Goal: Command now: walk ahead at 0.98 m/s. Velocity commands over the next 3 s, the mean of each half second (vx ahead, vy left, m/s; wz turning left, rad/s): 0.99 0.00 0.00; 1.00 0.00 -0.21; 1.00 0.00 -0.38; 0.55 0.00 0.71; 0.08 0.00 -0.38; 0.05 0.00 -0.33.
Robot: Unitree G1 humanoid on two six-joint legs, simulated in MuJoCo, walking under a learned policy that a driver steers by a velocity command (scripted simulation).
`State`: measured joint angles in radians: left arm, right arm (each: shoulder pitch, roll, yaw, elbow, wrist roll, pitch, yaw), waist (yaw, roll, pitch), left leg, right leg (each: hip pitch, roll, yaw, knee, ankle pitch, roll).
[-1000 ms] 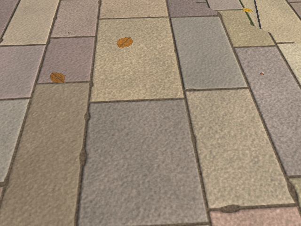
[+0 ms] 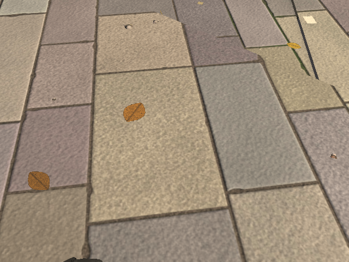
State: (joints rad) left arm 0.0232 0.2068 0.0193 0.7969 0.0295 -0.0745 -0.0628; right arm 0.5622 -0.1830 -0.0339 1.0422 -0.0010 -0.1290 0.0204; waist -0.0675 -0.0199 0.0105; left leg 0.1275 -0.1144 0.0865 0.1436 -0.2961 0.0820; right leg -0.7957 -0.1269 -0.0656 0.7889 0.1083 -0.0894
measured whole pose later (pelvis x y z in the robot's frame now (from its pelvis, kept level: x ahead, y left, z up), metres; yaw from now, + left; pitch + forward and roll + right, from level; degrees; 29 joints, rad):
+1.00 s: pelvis +0.97 +0.02 -0.01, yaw -7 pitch +1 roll +1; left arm 0.00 0.24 -0.01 0.78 0.02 -0.07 -0.07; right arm 0.51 -0.21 -0.02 1.01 -0.01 -0.14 0.00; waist -0.07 -0.02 0.04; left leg 0.27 -0.09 0.19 0.08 -0.37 0.06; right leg -0.74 -0.02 -0.13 0.66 0.16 -0.15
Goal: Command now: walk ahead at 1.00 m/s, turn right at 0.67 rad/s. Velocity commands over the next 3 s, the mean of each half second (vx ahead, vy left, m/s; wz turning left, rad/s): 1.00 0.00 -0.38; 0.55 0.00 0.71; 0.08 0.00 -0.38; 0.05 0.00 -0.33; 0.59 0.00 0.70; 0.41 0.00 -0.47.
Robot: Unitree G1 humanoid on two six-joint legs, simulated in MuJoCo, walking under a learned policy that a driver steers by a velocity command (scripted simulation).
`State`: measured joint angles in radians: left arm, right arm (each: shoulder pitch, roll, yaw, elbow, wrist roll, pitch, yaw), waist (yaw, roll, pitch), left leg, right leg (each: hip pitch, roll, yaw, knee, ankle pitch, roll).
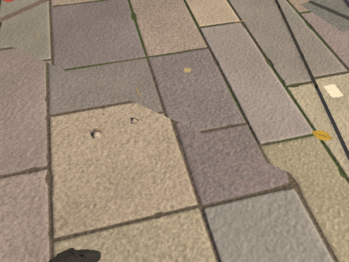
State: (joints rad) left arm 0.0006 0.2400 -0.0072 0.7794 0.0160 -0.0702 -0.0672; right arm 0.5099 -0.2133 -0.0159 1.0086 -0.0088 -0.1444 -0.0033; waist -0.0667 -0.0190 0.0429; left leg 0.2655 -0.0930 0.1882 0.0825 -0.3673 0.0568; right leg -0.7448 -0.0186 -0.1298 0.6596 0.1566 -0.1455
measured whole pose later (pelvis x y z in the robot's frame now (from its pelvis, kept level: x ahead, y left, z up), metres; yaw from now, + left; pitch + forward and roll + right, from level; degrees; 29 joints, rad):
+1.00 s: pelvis +0.89 -0.05 +0.00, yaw +13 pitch -1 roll +0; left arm 0.18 0.23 -0.02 0.64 0.03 -0.08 0.01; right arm 0.25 -0.34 -0.09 0.71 -0.02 0.02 -0.03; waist -0.02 0.01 0.08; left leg -0.48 -0.14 -0.07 1.37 -0.50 -0.01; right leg -0.42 0.01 -0.02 0.64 -0.21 -0.01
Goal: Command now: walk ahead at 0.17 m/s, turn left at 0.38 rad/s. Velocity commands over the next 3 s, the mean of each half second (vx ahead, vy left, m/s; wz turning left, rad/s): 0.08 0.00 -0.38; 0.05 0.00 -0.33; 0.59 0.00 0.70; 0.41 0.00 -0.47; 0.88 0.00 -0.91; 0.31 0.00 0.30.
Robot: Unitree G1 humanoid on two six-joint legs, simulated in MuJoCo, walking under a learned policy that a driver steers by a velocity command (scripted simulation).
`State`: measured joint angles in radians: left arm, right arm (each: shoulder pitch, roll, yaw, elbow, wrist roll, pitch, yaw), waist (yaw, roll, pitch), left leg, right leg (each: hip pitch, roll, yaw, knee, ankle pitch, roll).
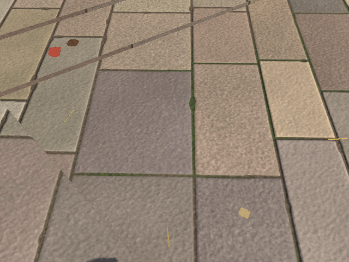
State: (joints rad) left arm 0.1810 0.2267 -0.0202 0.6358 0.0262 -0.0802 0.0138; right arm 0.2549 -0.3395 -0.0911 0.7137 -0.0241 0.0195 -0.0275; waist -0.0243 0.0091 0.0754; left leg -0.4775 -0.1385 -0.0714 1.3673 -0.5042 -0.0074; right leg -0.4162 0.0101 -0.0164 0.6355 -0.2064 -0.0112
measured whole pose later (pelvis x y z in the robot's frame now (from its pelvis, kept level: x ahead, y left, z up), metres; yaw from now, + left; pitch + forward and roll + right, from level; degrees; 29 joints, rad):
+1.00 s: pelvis +0.06 -0.04 +0.01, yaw -23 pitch +1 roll +0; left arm 0.17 0.26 0.01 0.64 0.06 -0.10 -0.05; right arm 0.40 -0.29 -0.05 0.81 -0.03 -0.07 0.06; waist -0.05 0.04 0.00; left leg -0.55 0.05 -0.09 1.02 -0.24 -0.06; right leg -0.19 0.04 -0.14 0.53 -0.36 -0.09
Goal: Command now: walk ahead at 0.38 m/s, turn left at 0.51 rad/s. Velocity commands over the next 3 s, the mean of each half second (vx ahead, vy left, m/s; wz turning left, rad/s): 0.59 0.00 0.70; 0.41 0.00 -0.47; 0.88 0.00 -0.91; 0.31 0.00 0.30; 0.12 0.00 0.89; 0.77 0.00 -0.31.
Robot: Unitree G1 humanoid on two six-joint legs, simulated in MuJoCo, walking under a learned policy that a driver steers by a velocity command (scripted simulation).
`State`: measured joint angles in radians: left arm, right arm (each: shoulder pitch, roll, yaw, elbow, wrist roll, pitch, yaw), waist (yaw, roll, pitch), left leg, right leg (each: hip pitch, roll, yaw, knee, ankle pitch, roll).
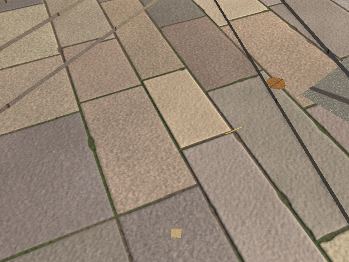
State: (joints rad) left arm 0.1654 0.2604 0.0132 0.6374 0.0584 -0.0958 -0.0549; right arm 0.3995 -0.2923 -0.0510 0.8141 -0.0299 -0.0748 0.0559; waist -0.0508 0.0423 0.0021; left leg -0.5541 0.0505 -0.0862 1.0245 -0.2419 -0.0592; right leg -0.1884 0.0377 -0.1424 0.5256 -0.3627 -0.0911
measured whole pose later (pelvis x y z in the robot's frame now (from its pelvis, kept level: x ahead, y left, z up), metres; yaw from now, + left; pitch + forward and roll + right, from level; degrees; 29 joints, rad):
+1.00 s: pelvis +0.40 +0.26 -0.13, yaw +9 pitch -3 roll -1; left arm 0.27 0.18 0.10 0.91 0.00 0.04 0.00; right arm 0.28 -0.23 -0.07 1.00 -0.02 -0.06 0.00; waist 0.04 0.03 0.01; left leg 0.06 -0.01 0.51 0.40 -0.45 0.06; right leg -0.84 -0.13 -0.05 1.23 0.05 -0.10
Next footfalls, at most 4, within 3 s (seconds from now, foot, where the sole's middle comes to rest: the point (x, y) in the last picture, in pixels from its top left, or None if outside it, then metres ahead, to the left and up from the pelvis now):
0.46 left None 0.34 0.26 -0.89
1.24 right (125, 242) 0.66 0.24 -0.89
1.60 left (117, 157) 1.11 0.31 -0.89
1.98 right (161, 151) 1.14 0.08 -0.89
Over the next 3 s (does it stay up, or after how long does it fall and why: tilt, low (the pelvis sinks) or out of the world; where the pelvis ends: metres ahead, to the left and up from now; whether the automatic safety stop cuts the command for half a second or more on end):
stays up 1.37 0.28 -0.16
